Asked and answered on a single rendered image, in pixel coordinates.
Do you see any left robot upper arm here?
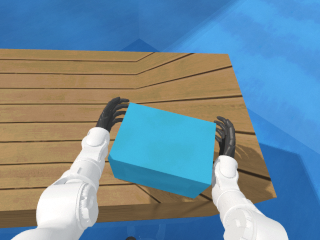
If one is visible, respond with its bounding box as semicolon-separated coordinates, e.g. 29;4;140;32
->
11;182;99;240

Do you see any robot left forearm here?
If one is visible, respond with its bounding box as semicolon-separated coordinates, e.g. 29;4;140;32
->
36;127;110;225

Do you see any left robot hand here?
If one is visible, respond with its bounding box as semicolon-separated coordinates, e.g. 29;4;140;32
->
95;97;130;133

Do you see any right robot upper arm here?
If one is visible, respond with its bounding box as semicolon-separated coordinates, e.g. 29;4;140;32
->
223;208;289;240

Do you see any robot right forearm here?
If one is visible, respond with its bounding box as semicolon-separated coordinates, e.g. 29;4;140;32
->
211;155;265;229

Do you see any carton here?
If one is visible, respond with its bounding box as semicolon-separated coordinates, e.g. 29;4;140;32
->
108;102;216;199

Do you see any right robot hand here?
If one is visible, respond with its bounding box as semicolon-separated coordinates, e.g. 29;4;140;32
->
214;116;236;159

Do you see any pedestal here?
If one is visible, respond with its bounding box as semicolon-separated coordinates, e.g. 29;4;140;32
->
0;48;277;228

